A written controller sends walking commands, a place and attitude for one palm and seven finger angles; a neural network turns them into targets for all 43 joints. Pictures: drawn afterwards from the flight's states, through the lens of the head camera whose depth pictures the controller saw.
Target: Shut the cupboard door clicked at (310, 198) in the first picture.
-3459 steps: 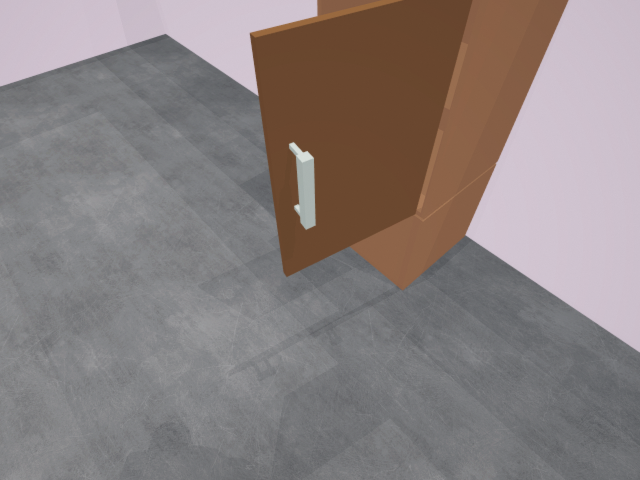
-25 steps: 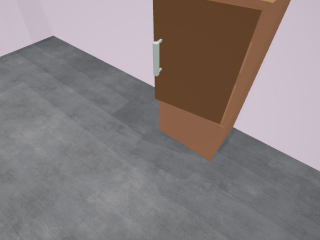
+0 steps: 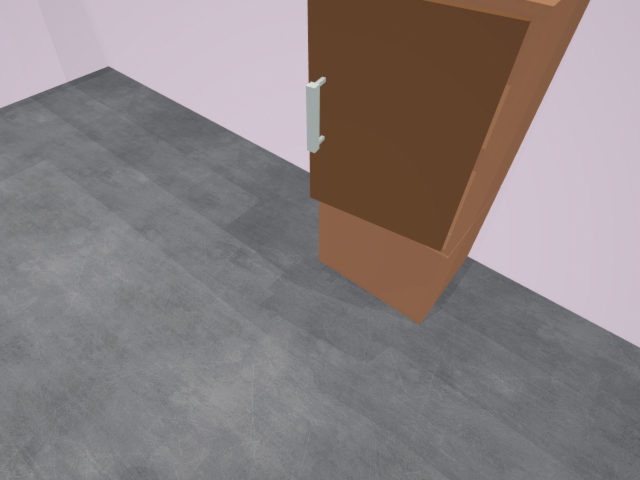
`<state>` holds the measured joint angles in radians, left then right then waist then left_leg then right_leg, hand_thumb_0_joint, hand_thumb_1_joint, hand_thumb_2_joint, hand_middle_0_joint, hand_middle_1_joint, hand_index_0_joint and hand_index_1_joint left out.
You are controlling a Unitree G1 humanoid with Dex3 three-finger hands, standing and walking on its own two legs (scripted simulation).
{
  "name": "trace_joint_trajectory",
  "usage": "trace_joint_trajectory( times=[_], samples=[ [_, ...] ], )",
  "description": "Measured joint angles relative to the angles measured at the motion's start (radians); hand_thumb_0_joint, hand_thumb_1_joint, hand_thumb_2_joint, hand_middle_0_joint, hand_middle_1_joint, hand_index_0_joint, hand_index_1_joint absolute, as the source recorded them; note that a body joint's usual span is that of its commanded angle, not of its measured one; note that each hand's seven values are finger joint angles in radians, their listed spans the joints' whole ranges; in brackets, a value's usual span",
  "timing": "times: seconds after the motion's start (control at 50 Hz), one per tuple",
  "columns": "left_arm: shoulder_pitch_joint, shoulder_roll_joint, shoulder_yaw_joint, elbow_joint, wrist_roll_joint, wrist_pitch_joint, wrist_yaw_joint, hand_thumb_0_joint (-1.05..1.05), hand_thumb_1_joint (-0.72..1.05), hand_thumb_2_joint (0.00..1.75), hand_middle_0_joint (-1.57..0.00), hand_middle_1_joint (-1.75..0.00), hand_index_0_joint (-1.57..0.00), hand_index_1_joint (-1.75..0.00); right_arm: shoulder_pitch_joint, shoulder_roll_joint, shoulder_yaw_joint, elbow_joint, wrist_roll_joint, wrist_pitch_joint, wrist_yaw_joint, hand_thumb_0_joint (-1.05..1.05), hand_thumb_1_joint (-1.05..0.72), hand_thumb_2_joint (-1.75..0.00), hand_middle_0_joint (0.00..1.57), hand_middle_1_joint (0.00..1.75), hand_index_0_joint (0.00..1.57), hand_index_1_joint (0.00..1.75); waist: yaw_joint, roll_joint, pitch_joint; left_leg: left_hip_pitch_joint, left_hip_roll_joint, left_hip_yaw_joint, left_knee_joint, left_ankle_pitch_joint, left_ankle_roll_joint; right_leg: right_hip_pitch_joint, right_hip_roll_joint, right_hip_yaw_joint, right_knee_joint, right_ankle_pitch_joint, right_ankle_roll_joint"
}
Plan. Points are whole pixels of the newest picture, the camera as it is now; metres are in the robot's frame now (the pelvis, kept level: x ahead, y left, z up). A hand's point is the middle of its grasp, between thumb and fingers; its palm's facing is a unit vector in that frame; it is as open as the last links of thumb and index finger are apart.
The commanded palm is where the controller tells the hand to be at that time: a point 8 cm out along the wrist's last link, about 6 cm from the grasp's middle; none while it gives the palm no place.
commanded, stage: walk to a spot facing it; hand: left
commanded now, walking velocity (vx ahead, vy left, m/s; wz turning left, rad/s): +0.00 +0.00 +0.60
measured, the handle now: (317, 115) +0.91 +0.05 -0.04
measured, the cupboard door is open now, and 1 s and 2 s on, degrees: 8 8 8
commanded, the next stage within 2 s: turn to face it in 1.62 s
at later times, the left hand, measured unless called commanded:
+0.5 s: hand out of the picture +0.00 +0.27 -0.18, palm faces +0.29 -0.93 -0.25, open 7.4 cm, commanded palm none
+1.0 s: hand out of the picture -0.06 +0.18 -0.16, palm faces +0.59 -0.76 -0.27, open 7.4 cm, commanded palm none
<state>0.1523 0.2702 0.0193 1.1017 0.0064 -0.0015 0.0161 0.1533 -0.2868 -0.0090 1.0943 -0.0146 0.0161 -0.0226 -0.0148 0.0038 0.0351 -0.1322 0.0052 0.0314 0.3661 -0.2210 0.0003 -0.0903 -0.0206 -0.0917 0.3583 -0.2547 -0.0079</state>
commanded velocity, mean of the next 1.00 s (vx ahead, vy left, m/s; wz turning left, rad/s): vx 0.02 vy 0.00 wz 0.60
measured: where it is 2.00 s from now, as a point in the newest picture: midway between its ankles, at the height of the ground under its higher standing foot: outside the picture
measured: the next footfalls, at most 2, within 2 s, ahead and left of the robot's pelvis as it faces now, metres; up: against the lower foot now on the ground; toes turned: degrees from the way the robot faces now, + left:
right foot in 0.74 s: +0.07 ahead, -0.09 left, +0.00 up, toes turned +27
left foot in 1.18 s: -0.08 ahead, +0.11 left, +0.00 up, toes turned +52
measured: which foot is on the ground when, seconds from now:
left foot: down 0.00-0.74, up 0.76-1.00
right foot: down 0.00-0.28, up 0.30-0.72, down 0.74-1.00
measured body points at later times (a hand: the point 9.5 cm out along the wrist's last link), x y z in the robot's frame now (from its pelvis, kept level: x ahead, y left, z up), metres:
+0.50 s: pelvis -0.02 +0.04 -0.01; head +0.04 +0.07 +0.44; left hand -0.01 +0.32 -0.16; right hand +0.07 -0.19 -0.15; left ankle -0.01 +0.13 -0.75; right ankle -0.01 -0.12 -0.67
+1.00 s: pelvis -0.01 -0.02 -0.01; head +0.05 +0.00 +0.44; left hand -0.09 +0.22 -0.14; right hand +0.20 -0.20 -0.16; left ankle -0.11 +0.08 -0.67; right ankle +0.03 -0.11 -0.75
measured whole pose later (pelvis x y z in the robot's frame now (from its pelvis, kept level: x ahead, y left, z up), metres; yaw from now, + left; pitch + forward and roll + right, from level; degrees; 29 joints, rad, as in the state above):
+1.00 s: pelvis -0.01 -0.02 -0.01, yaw +38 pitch +1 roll +2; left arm 0.22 0.18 0.04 0.89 0.02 0.01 0.03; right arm 0.19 -0.26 -0.09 0.93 -0.02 0.09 0.02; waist -0.04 0.03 0.09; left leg -0.49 0.01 -0.01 1.09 -0.41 -0.07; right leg -0.20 -0.09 -0.17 0.51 -0.31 -0.01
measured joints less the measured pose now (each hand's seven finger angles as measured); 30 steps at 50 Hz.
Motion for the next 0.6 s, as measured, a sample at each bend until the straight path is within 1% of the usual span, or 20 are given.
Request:
trace_joint_trajectory(
  times=[0.04, 0.08, 0.1, 0.16, 0.18, 0.2, 0.22, 0.24, 0.26, 0.28, 0.3, 0.32, 0.34, 0.38, 0.42, 0.5, 0.6],
  samples=[
    [-0.001, -0.011, 0.005, -0.016, 0.001, 0.007, 0.003, 0.01, 0.9, 0.9, -0.2, -0.3, -0.2, -0.3, 0.009, 0.011, -0.002, -0.009, 0.0, 0.01, 0.002, 0.01, -0.91, -0.9, 0.2, 0.3, 0.2, 0.3, -0.002, 0.002, 0.008, -0.028, -0.004, -0.016, 0.043, -0.016, 0.0, -0.017, -0.005, -0.016, 0.036, -0.02, -0.001],
    [0.001, -0.025, 0.01, -0.036, 0.003, 0.012, 0.004, 0.01, 0.9, 0.9, -0.2, -0.3, -0.2, -0.3, 0.02, 0.023, -0.007, -0.019, 0.0, 0.021, 0.004, 0.01, -0.91, -0.9, 0.2, 0.3, 0.2, 0.3, -0.003, 0.007, 0.021, -0.071, -0.005, -0.027, 0.118, -0.036, -0.003, -0.031, -0.01, -0.037, 0.072, -0.04, -0.003],
    [0.003, -0.031, 0.012, -0.047, 0.004, 0.013, 0.005, 0.01, 0.9, 0.9, -0.2, -0.3, -0.2, -0.3, 0.026, 0.029, -0.011, -0.025, 0.0, 0.028, 0.005, 0.01, -0.91, -0.9, 0.2, 0.3, 0.2, 0.3, -0.004, 0.01, 0.029, -0.101, -0.003, -0.023, 0.186, -0.067, -0.007, -0.034, -0.013, -0.052, 0.089, -0.05, -0.004],
    [0.017, -0.046, 0.018, -0.075, 0.015, 0.017, 0.009, 0.01, 0.9, 0.9, -0.2, -0.3, -0.2, -0.3, 0.042, 0.053, -0.023, -0.041, 0.0, 0.05, 0.009, 0.01, -0.91, -0.9, 0.2, 0.3, 0.2, 0.3, 0.0, 0.004, 0.054, -0.195, 0.001, -0.006, 0.435, -0.229, -0.014, -0.037, -0.032, -0.09, 0.136, -0.079, 0.0],
    [0.024, -0.048, 0.021, -0.082, 0.018, 0.02, 0.01, 0.01, 0.9, 0.9, -0.2, -0.3, -0.2, -0.3, 0.045, 0.062, -0.027, -0.048, 0.001, 0.055, 0.012, 0.01, -0.91, -0.9, 0.2, 0.3, 0.2, 0.3, 0.0, -0.002, 0.062, -0.213, 0.006, 0.003, 0.482, -0.26, -0.016, -0.038, -0.042, -0.101, 0.15, -0.087, 0.004],
    [0.03, -0.048, 0.024, -0.087, 0.021, 0.023, 0.009, 0.01, 0.9, 0.9, -0.2, -0.3, -0.2, -0.3, 0.049, 0.07, -0.029, -0.057, 0.002, 0.058, 0.016, 0.01, -0.91, -0.9, 0.2, 0.3, 0.2, 0.3, -0.003, -0.01, 0.068, -0.223, 0.013, 0.012, 0.496, -0.271, -0.018, -0.039, -0.052, -0.113, 0.165, -0.096, 0.011],
    [0.036, -0.047, 0.026, -0.092, 0.022, 0.027, 0.008, 0.01, 0.9, 0.9, -0.2, -0.3, -0.2, -0.3, 0.053, 0.079, -0.03, -0.067, 0.003, 0.058, 0.021, 0.01, -0.91, -0.9, 0.2, 0.3, 0.2, 0.3, -0.007, -0.019, 0.073, -0.225, 0.02, 0.022, 0.48, -0.257, -0.021, -0.044, -0.065, -0.125, 0.185, -0.108, 0.019],
    [0.041, -0.045, 0.029, -0.096, 0.022, 0.03, 0.007, 0.01, 0.9, 0.9, -0.2, -0.3, -0.2, -0.3, 0.058, 0.085, -0.031, -0.079, 0.003, 0.055, 0.025, 0.01, -0.91, -0.9, 0.2, 0.3, 0.2, 0.3, -0.011, -0.028, 0.077, -0.218, 0.028, 0.032, 0.437, -0.216, -0.022, -0.052, -0.079, -0.137, 0.211, -0.122, 0.028],
    [0.048, -0.043, 0.031, -0.101, 0.019, 0.034, 0.006, 0.01, 0.9, 0.9, -0.2, -0.3, -0.2, -0.3, 0.066, 0.088, -0.03, -0.092, 0.001, 0.049, 0.03, 0.01, -0.91, -0.9, 0.2, 0.3, 0.2, 0.3, -0.015, -0.032, 0.077, -0.202, 0.034, 0.037, 0.366, -0.139, -0.022, -0.068, -0.094, -0.147, 0.251, -0.143, 0.039],
    [0.054, -0.045, 0.033, -0.107, 0.014, 0.04, 0.004, 0.01, 0.9, 0.9, -0.2, -0.3, -0.2, -0.3, 0.077, 0.085, -0.031, -0.105, -0.003, 0.04, 0.033, 0.01, -0.91, -0.9, 0.2, 0.3, 0.2, 0.3, -0.017, -0.027, 0.071, -0.201, 0.033, 0.031, 0.323, -0.086, 0.005, -0.102, -0.105, -0.149, 0.311, -0.167, 0.045],
    [0.05, -0.043, 0.035, -0.11, 0.011, 0.049, 0.004, 0.01, 0.9, 0.9, -0.2, -0.3, -0.2, -0.3, 0.076, 0.089, -0.034, -0.11, -0.007, 0.033, 0.032, 0.01, -0.91, -0.9, 0.2, 0.3, 0.2, 0.3, -0.018, -0.033, 0.076, -0.222, 0.018, 0.029, 0.344, -0.093, 0.028, -0.147, -0.109, -0.11, 0.398, -0.235, 0.049],
    [0.046, -0.041, 0.038, -0.114, 0.009, 0.06, 0.005, 0.01, 0.9, 0.9, -0.2, -0.3, -0.2, -0.3, 0.074, 0.093, -0.034, -0.112, -0.01, 0.03, 0.03, 0.01, -0.91, -0.9, 0.2, 0.3, 0.2, 0.3, -0.015, -0.039, 0.082, -0.232, 0.007, 0.03, 0.356, -0.108, 0.044, -0.194, -0.1, -0.058, 0.492, -0.284, 0.046],
    [0.043, -0.039, 0.041, -0.118, 0.01, 0.068, 0.005, 0.01, 0.9, 0.9, -0.2, -0.3, -0.2, -0.3, 0.074, 0.098, -0.034, -0.115, -0.013, 0.029, 0.028, 0.01, -0.91, -0.9, 0.2, 0.3, 0.2, 0.3, -0.012, -0.041, 0.085, -0.234, -0.003, 0.03, 0.349, -0.114, 0.053, -0.238, -0.09, -0.017, 0.573, -0.294, 0.041],
    [0.033, -0.038, 0.049, -0.123, 0.013, 0.073, 0.002, 0.01, 0.9, 0.9, -0.2, -0.3, -0.2, -0.3, 0.082, 0.103, -0.031, -0.122, -0.018, 0.026, 0.021, 0.01, -0.91, -0.9, 0.2, 0.3, 0.2, 0.3, -0.014, -0.033, 0.079, -0.234, -0.017, 0.016, 0.301, -0.093, 0.056, -0.311, -0.068, 0.031, 0.685, -0.254, 0.042],
    [0.02, -0.038, 0.054, -0.135, 0.014, 0.066, -0.002, 0.01, 0.9, 0.9, -0.2, -0.29, -0.2, -0.3, 0.09, 0.104, -0.028, -0.126, -0.019, 0.022, 0.012, 0.01, -0.91, -0.9, 0.2, 0.3, 0.21, 0.3, -0.015, -0.02, 0.076, -0.226, -0.029, -0.006, 0.237, -0.048, 0.056, -0.361, -0.053, 0.059, 0.734, -0.195, 0.049],
    [0.001, -0.033, 0.057, -0.167, 0.011, 0.045, -0.003, 0.01, 0.9, 0.9, -0.2, -0.29, -0.2, -0.3, 0.1, 0.102, -0.027, -0.126, -0.017, 0.015, 0.005, 0.01, -0.91, -0.9, 0.2, 0.3, 0.21, 0.3, -0.014, -0.001, 0.065, -0.206, -0.045, -0.051, 0.135, 0.02, 0.06, -0.397, -0.035, 0.091, 0.707, -0.136, 0.063],
    [-0.026, -0.032, 0.056, -0.191, 0.009, 0.044, 0.002, 0.01, 0.9, 0.9, -0.2, -0.29, -0.2, -0.3, 0.102, 0.089, -0.04, -0.128, -0.018, 0.021, 0.005, 0.01, -0.91, -0.9, 0.2, 0.3, 0.21, 0.3, -0.024, 0.009, 0.045, -0.198, -0.063, -0.111, 0.093, 0.054, 0.046, -0.368, -0.017, 0.106, 0.587, -0.142, 0.07]
  ],
)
